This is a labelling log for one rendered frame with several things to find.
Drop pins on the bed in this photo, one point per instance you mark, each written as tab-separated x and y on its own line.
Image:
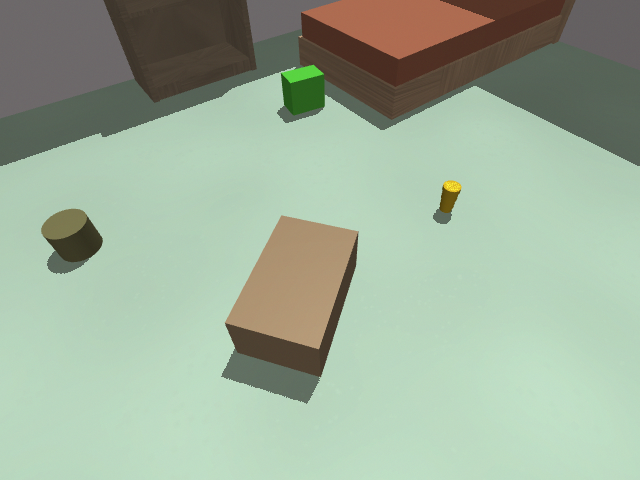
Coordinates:
397	55

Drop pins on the bookshelf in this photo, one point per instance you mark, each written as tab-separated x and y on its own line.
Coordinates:
173	46

